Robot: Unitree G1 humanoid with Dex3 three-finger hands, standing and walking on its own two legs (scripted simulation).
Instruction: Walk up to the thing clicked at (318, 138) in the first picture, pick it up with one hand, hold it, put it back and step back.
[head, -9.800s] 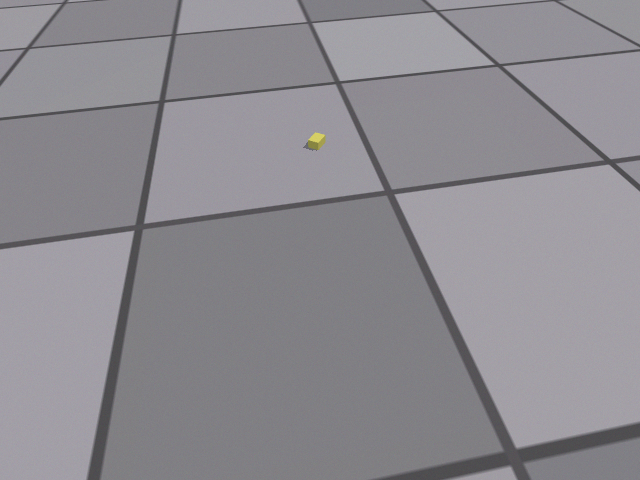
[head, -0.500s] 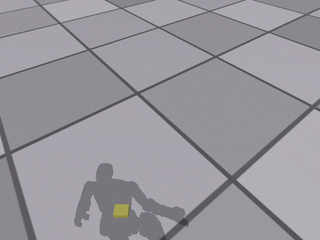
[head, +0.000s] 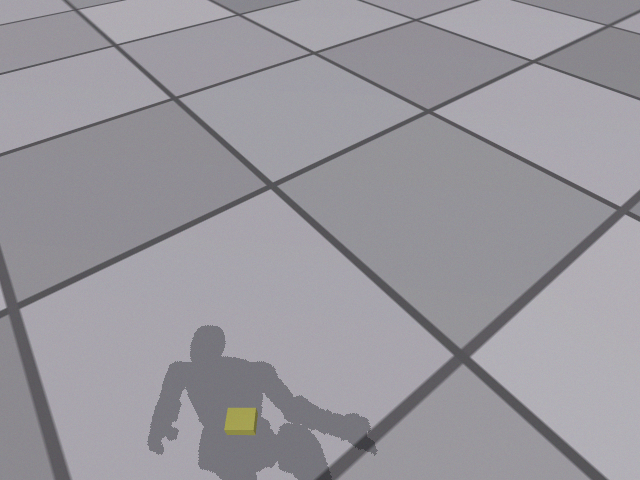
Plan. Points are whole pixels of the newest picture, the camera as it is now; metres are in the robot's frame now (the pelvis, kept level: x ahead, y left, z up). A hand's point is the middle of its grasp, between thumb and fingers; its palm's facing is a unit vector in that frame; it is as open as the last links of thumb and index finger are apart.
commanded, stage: stand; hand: left
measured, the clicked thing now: (241, 421) +0.46 +0.27 -0.76
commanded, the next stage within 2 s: walk up in 0.62 s
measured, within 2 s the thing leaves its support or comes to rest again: neither
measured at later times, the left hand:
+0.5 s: hand out of the picture +0.07 +0.25 -0.16, palm faces -0.02 -0.94 -0.34, open 7.4 cm
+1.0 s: hand out of the picture +0.05 +0.35 -0.18, palm faces +0.05 -0.91 -0.40, open 7.4 cm
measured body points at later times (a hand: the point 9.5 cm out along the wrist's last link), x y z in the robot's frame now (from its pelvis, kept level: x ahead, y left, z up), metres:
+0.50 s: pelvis +0.00 +0.00 +0.00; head +0.01 +0.00 +0.45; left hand +0.07 +0.30 -0.13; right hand +0.08 -0.30 -0.13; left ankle -0.02 +0.09 -0.75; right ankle -0.03 -0.09 -0.75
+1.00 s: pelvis +0.03 +0.06 -0.03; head +0.06 +0.08 +0.42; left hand +0.05 +0.40 -0.15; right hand +0.10 -0.26 -0.14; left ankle +0.08 +0.22 -0.75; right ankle -0.02 -0.09 -0.74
